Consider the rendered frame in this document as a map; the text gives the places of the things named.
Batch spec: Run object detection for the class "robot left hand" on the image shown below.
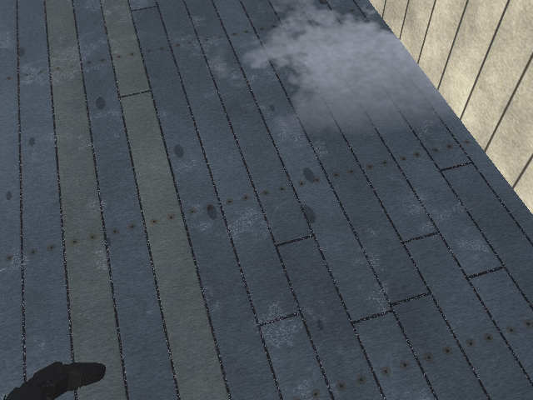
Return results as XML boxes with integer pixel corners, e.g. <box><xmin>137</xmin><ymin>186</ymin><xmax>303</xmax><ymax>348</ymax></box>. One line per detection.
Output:
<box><xmin>3</xmin><ymin>362</ymin><xmax>106</xmax><ymax>400</ymax></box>

